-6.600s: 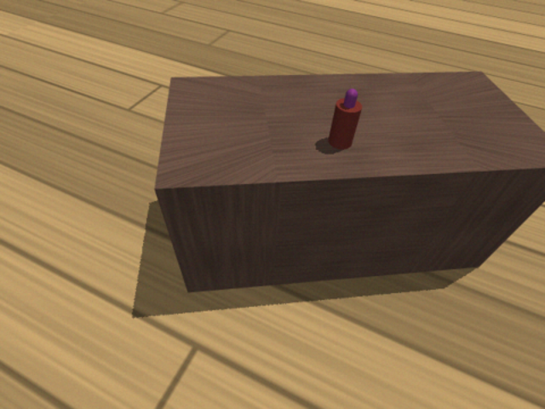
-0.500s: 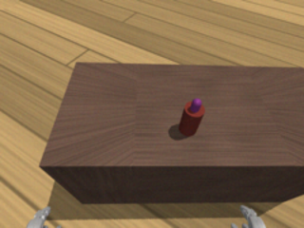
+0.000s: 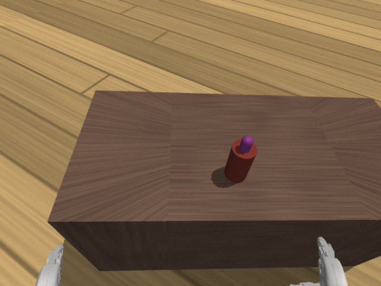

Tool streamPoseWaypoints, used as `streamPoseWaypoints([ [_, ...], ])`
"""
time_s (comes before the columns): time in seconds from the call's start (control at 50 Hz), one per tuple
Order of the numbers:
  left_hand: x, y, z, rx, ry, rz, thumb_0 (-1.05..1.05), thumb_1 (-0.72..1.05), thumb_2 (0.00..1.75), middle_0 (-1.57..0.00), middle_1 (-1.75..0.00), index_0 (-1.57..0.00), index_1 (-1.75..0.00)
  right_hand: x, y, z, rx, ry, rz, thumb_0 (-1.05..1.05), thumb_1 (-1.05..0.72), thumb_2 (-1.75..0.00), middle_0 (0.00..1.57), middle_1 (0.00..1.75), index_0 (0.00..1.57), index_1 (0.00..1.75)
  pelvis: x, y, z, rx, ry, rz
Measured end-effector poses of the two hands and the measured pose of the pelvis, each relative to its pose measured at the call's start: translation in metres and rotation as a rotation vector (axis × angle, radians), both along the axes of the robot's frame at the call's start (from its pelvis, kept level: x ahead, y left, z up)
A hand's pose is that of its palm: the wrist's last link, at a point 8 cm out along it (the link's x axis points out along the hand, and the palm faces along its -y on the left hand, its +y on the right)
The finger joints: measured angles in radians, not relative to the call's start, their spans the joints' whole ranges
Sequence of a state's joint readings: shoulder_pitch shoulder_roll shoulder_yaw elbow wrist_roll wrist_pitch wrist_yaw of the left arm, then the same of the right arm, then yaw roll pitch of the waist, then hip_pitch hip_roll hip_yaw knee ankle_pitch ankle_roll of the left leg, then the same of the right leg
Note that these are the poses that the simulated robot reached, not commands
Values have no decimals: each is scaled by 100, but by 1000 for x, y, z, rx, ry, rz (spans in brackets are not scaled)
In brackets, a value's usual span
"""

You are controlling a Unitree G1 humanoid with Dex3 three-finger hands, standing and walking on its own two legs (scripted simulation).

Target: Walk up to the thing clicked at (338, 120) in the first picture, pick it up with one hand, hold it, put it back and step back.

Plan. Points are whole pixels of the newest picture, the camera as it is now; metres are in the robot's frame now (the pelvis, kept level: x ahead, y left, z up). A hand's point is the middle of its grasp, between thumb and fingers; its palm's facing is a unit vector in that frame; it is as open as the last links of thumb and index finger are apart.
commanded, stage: rise first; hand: right
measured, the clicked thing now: (241, 157) +0.49 -0.18 -0.09
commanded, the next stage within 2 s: go down in 0.68 s
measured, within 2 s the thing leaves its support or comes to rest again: neither
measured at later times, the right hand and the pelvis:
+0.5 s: hand (306, 266) +0.18 -0.25 -0.04, palm faces +0.25 +0.91 -0.34, open 17.4 cm; pelvis +0.00 +0.00 +0.00, yaw +0 degrees
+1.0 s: hand (319, 263) +0.17 -0.25 +0.00, palm faces +0.31 +0.90 -0.30, open 17.4 cm; pelvis -0.02 +0.00 +0.00, yaw -1 degrees
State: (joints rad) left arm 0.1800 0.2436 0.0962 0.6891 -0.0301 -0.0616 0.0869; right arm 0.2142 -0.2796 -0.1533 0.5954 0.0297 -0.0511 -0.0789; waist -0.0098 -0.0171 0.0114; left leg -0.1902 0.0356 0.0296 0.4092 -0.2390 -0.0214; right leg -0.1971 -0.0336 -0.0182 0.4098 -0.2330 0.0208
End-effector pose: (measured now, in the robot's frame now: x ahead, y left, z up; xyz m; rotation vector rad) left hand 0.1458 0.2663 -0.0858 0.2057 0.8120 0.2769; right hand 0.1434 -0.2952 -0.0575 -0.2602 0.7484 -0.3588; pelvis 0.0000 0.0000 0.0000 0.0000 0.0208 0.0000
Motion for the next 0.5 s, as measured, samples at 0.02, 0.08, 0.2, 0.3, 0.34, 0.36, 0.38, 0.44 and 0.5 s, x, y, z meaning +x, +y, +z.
streamPoseWaypoints([
  [0.02, 1, -1, 1, -3, -5, -5, 0, -44, 8, -6, -7, -7, -7, 1, 0, 2, -2, -13, 2, -1, 40, -8, 6, 6, 6, 6, 1, 0, 0, 0, -2, -1],
  [0.08, 4, -7, 2, -15, -18, -21, 0, -47, 7, -6, -7, -7, -7, 4, 1, 10, -6, -48, 8, -1, 44, -7, 6, 6, 6, 6, 3, 1, 0, 0, -8, -2],
  [0.2, 6, -13, 5, -33, -42, -34, -1, -50, 7, -6, -7, -7, -6, 6, 2, 22, -14, -92, 15, -1, 49, -6, 6, 6, 6, 6, 4, 1, 1, -2, -21, -2],
  [0.3, 3, -9, 6, -27, -42, -27, -1, -51, 7, -6, -7, -7, -6, 5, 3, 29, -19, -116, 18, -1, 51, -6, 5, 6, 6, 6, 5, 1, 1, -3, -32, -2],
  [0.34, 2, -7, 6, -21, -40, -28, -1, -51, 7, -6, -7, -7, -6, 5, 4, 32, -21, -131, 24, -1, 51, -6, 5, 6, 6, 6, 4, 1, 1, -3, -36, -1],
  [0.36, 2, -6, 5, -20, -37, -27, -1, -51, 7, -6, -7, -7, -6, 5, 4, 34, -22, -138, 27, -1, 51, -6, 5, 6, 6, 6, 3, 1, 1, -3, -38, -1],
  [0.38, 1, -5, 5, -20, -34, -25, -1, -51, 7, -6, -7, -7, -6, 5, 5, 35, -23, -145, 30, -1, 52, -6, 5, 6, 6, 6, 3, 1, 1, -3, -40, -2],
  [0.44, -1, -5, 4, -20, -30, -25, -1, -51, 7, -6, -7, -7, -6, 4, 7, 39, -25, -163, 39, -1, 52, -6, 5, 6, 6, 6, 2, 1, 2, -2, -44, -2],
  [0.5, -2, -5, 4, -23, -30, -25, -1, -51, 7, -6, -7, -7, -7, 3, 8, 45, -30, -186, 46, -1, 52, -6, 6, 6, 6, 6, 0, 2, 2, -2, -50, -3],
])
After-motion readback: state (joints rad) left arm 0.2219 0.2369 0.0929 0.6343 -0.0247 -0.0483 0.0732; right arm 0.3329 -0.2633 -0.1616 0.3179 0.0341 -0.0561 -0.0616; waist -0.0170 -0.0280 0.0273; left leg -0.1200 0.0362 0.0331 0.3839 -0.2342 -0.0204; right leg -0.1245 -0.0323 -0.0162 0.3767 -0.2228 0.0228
